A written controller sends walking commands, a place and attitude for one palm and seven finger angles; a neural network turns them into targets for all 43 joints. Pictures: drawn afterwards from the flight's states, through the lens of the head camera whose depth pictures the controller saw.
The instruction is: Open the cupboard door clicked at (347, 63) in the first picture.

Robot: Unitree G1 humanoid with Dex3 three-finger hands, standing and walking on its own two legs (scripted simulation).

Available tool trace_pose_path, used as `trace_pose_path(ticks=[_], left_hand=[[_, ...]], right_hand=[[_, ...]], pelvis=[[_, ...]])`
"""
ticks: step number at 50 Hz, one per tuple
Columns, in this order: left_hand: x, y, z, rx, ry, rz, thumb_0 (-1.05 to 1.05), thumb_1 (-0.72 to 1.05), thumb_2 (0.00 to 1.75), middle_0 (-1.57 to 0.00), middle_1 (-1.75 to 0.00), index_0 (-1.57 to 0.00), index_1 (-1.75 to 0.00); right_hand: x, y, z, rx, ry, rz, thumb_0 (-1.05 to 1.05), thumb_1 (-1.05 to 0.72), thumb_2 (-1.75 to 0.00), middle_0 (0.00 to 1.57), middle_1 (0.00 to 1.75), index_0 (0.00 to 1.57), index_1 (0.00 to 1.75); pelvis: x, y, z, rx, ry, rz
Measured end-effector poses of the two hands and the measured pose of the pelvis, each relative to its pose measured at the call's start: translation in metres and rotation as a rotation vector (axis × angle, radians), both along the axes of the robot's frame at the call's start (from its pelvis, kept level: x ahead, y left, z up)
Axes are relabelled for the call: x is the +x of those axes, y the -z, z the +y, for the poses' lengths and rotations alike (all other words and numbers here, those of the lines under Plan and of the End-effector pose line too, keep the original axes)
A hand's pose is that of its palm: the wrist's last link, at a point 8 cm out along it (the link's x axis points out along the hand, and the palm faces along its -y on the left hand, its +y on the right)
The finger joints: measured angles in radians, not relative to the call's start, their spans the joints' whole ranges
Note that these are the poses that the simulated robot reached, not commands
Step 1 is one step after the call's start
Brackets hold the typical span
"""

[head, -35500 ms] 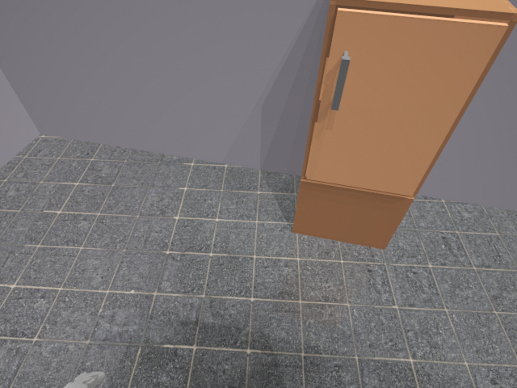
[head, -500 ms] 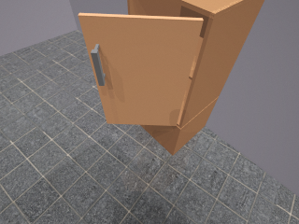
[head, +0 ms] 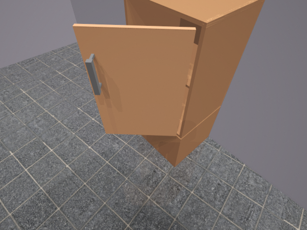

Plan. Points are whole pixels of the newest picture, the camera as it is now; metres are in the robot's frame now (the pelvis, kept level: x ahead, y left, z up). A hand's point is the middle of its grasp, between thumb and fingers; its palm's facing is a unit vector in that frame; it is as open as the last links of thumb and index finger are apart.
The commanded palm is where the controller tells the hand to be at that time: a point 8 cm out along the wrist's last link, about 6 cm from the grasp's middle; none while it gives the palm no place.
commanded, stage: come to a stop and stand still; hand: left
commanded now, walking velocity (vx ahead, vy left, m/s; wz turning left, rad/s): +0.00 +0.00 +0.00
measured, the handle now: (95, 74) +0.62 +0.25 +0.04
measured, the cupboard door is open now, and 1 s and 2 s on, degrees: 46 46 46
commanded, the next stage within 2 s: look again from close up in 0.16 s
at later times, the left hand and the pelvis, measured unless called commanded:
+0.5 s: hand out of the picture +0.01 +0.20 -0.18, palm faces +0.00 -0.98 -0.21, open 7.4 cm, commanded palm none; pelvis +0.00 +0.03 -0.01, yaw -2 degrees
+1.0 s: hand out of the picture -0.01 +0.22 -0.18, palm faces -0.02 -0.98 -0.22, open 7.4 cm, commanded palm none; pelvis -0.01 +0.03 -0.01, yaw -2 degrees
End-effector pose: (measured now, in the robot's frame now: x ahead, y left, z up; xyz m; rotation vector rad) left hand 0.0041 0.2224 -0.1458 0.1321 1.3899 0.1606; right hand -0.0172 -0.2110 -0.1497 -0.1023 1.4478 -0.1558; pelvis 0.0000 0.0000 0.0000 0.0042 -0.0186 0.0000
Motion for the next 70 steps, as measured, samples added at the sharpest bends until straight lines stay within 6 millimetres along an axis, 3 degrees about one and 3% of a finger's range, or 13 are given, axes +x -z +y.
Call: trace_pose_path(ticks=[15,25,34,46,54,60,64,70], left_hand=[[-0.013,0.005,-0.011,-0.020,-0.004,0.036,0.00,0.91,0.90,-0.20,-0.30,-0.20,-0.30],[0.001,0.007,0.025,0.020,0.038,-0.033,0.00,0.90,0.90,-0.20,-0.30,-0.20,-0.30],[0.010,0.002,0.053,0.047,0.068,-0.078,0.00,0.91,0.90,-0.20,-0.30,-0.20,-0.30],[-0.013,0.000,0.057,0.047,0.068,-0.019,0.00,0.91,0.90,-0.20,-0.30,-0.20,-0.30],[-0.027,0.008,0.041,0.012,0.030,0.034,0.00,0.91,0.90,-0.20,-0.30,-0.20,-0.30],[-0.029,0.020,0.035,-0.030,-0.006,0.100,0.00,0.90,0.90,-0.20,-0.30,-0.20,-0.30],[-0.007,0.020,0.035,-0.037,0.033,0.139,0.00,0.91,0.90,-0.20,-0.30,-0.20,-0.30],[0.085,0.002,0.030,-0.007,0.069,-0.029,0.01,0.91,0.90,-0.20,-0.30,-0.20,-0.30]], right_hand=[[0.032,-0.004,-0.013,-0.044,-0.022,-0.058,0.01,-0.91,-0.90,0.20,0.30,0.20,0.30],[0.051,0.001,0.007,-0.051,-0.026,-0.190,0.01,-0.92,-0.90,0.20,0.30,0.20,0.30],[0.039,-0.003,0.018,-0.048,-0.040,-0.192,0.00,-0.93,-0.90,0.20,0.30,0.20,0.30],[0.013,-0.004,0.013,-0.046,-0.040,-0.121,0.01,-0.91,-0.90,0.20,0.30,0.20,0.30],[0.012,0.003,0.008,-0.035,-0.033,-0.077,0.01,-0.90,-0.90,0.20,0.30,0.20,0.30],[0.037,0.003,0.015,-0.049,-0.034,-0.074,0.01,-0.90,-0.90,0.20,0.30,0.20,0.30],[0.049,0.000,0.022,-0.058,-0.004,-0.117,0.00,-0.90,-0.90,0.20,0.30,0.20,0.30],[0.033,-0.003,0.029,0.002,0.015,0.000,0.00,-0.90,-0.90,0.20,0.30,0.20,0.30]], pelvis=[[0.008,0.001,0.003,-0.011,0.014,0.010],[0.002,0.010,0.027,-0.012,0.030,-0.006],[-0.011,0.009,0.038,-0.004,0.038,-0.005],[-0.018,0.006,0.036,0.002,0.039,0.007],[0.001,0.012,0.030,0.000,0.032,0.011],[0.030,0.018,0.036,0.006,0.037,0.016],[0.044,0.016,0.038,0.003,0.063,0.020],[0.062,0.005,0.026,-0.004,0.044,0.030]])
